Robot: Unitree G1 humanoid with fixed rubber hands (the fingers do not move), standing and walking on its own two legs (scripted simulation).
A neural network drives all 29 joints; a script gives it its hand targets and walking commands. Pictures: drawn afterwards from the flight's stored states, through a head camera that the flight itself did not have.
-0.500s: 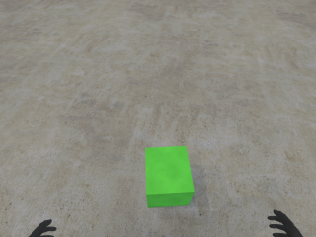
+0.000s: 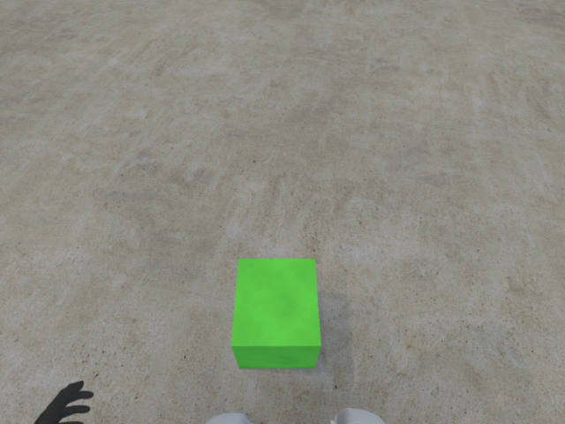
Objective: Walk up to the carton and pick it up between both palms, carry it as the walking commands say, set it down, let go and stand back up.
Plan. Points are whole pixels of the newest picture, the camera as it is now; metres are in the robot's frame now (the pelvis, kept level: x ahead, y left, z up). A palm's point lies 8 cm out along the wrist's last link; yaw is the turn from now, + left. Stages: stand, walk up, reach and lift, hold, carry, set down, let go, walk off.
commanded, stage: walk up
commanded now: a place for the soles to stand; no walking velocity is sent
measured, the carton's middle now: (276, 314) +0.50 +0.03 -0.63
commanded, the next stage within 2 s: reach and lift in 1.36 s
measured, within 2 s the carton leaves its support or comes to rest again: neither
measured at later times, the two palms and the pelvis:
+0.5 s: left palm out of the picture +0.12 +0.35 -0.06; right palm (500, 367) +0.20 -0.30 -0.07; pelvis +0.03 +0.00 +0.02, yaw +6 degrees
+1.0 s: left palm out of the picture +0.08 +0.37 -0.06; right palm (480, 371) +0.20 -0.28 -0.07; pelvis +0.03 +0.02 +0.03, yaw +7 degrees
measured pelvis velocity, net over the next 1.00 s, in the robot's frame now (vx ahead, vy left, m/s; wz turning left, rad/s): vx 0.03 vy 0.02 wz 0.12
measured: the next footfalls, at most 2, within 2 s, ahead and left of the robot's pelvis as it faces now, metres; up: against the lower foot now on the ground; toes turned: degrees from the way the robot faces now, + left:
none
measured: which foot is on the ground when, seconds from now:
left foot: down 0.00-1.00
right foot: down 0.00-1.00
